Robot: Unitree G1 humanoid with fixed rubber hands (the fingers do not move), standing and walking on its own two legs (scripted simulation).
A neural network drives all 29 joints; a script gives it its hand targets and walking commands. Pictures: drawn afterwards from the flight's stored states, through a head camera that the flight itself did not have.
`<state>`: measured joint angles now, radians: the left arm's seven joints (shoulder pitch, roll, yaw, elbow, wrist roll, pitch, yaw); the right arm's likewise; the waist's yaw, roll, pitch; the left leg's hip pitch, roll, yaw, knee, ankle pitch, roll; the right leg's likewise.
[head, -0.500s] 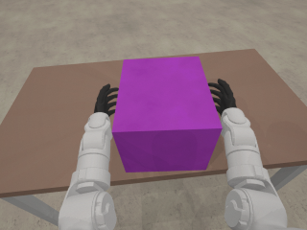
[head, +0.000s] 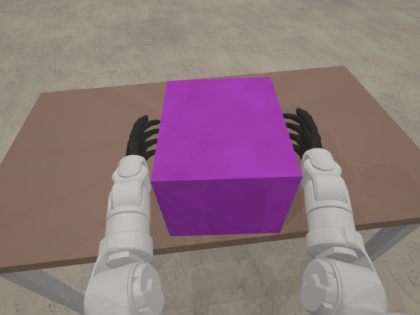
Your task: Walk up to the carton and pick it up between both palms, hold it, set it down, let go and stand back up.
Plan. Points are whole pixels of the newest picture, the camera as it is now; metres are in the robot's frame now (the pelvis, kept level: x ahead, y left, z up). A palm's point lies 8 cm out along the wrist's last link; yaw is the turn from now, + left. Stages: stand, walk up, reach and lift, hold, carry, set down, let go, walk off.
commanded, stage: set down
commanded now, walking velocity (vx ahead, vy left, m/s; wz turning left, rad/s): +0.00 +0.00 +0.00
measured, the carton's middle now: (221, 154) +0.45 -0.03 +0.06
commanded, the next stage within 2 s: none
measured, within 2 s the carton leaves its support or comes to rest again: neither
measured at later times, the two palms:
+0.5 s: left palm (140, 156) +0.42 +0.13 +0.10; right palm (306, 154) +0.40 -0.20 +0.09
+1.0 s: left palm (133, 153) +0.43 +0.15 +0.10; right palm (315, 150) +0.40 -0.21 +0.10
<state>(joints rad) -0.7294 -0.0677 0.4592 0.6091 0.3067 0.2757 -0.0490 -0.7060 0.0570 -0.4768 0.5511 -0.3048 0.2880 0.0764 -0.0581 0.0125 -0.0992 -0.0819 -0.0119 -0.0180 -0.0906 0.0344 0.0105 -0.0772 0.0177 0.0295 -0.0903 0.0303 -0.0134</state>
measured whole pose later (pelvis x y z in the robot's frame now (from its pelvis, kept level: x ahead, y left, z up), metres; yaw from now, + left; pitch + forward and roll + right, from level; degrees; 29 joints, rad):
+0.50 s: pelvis +0.00 +0.00 +0.00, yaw +0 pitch +10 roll +0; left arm -0.77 0.02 0.34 0.78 0.18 0.21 0.02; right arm -0.73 -0.01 -0.40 0.72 -0.23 0.22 -0.02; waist -0.05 0.03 -0.13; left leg -0.14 -0.01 -0.02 -0.07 0.03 0.00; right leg -0.13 0.02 0.02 -0.08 0.03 -0.02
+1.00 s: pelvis -0.01 +0.00 +0.00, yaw +0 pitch +13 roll +0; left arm -0.79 0.22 0.04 0.78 -0.20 0.25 0.12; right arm -0.72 -0.20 -0.10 0.68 0.15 0.27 -0.14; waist -0.07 0.02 -0.14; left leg -0.29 -0.02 -0.02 0.11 -0.05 0.01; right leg -0.29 0.02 0.01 0.13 -0.06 -0.01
